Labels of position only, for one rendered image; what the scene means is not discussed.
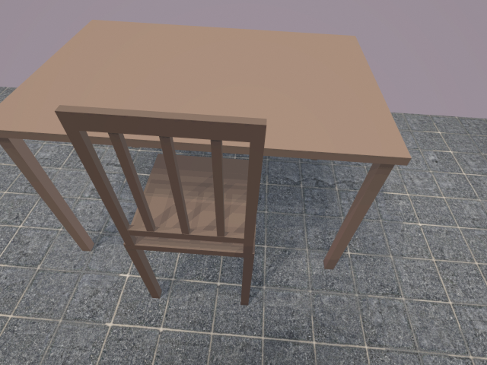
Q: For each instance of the table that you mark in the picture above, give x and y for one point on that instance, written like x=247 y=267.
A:
x=317 y=92

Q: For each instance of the chair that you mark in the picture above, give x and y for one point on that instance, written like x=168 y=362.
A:
x=195 y=205

